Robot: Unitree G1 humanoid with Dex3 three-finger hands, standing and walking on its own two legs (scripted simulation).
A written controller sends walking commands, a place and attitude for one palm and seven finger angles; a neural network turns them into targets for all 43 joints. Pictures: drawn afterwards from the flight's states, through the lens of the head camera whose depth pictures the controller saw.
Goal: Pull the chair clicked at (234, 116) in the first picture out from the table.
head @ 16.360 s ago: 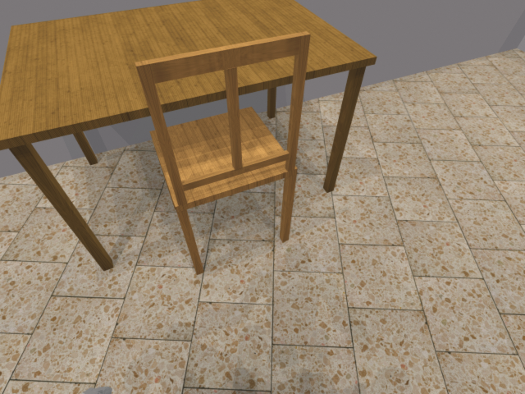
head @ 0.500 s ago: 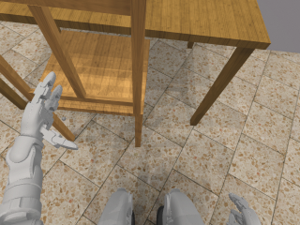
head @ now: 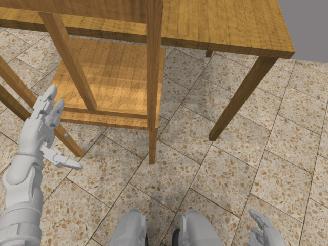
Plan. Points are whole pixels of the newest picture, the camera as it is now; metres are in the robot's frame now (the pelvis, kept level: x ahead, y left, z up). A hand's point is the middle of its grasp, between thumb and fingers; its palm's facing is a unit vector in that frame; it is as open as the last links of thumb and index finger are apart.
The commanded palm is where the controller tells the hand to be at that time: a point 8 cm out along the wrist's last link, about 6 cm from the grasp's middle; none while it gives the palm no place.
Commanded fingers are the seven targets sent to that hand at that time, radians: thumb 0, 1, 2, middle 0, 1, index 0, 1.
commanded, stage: aim the fingers beside a spindle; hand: left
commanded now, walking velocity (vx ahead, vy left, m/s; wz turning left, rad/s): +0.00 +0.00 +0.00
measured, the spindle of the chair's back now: (76, 72) +0.52 +0.24 +0.05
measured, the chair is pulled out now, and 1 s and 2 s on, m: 0.00 0.00 0.00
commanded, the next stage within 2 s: push the fingers through the gap in 0.18 s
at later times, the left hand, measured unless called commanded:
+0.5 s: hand (71, 124) +0.39 +0.23 +0.02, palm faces -0.05 -1.00 -0.03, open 16.9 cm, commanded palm +0.37 +0.28 +0.02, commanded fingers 0.00 -0.50 0.30 -0.06 -0.08 -0.06 -0.08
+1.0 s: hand (80, 105) +0.44 +0.22 +0.02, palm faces -0.04 -1.00 -0.04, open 16.9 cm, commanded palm +0.42 +0.27 +0.02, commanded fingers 0.00 -0.50 0.30 -0.06 -0.08 -0.06 -0.08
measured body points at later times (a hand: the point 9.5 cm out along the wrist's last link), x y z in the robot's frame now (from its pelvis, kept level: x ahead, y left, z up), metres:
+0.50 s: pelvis +0.00 +0.00 -0.01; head +0.13 +0.02 +0.42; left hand +0.38 +0.29 +0.02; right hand +0.12 -0.27 -0.11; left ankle +0.02 +0.07 -0.63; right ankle +0.03 -0.11 -0.63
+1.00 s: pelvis +0.00 +0.00 -0.01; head +0.15 +0.02 +0.42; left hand +0.44 +0.28 +0.02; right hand +0.08 -0.28 -0.12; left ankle +0.02 +0.07 -0.63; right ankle +0.03 -0.11 -0.63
